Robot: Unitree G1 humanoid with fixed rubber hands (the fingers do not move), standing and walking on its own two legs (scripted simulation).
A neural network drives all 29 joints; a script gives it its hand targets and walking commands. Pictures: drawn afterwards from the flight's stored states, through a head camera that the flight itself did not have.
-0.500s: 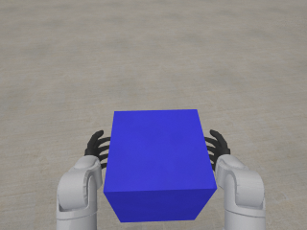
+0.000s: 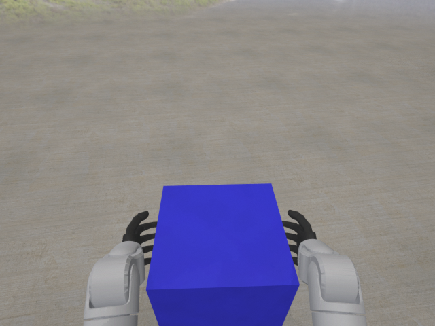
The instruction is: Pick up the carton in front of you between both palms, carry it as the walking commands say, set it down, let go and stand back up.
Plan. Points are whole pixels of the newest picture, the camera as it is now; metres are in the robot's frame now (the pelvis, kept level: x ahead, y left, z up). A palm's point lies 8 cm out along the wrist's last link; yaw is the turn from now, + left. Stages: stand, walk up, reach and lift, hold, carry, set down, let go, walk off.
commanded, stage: carry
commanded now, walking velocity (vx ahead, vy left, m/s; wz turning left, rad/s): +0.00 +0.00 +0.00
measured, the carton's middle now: (219, 266) +0.27 +0.00 -0.01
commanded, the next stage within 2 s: hold in 1.20 s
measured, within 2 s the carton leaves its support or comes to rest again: neither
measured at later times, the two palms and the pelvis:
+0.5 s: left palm (133, 264) +0.25 +0.15 +0.04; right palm (299, 262) +0.25 -0.14 +0.04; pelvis -0.03 +0.01 +0.00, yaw +0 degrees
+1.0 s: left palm (128, 274) +0.23 +0.16 +0.05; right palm (302, 272) +0.23 -0.14 +0.04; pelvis -0.05 +0.01 +0.00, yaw +0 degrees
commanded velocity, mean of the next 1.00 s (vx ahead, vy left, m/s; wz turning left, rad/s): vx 0.00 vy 0.00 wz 0.00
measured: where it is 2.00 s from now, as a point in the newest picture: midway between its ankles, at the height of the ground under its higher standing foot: outside the picture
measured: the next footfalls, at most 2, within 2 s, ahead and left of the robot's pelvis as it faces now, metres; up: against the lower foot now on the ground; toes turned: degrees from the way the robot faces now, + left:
none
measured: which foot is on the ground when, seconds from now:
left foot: down 0.00-1.00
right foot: down 0.00-1.00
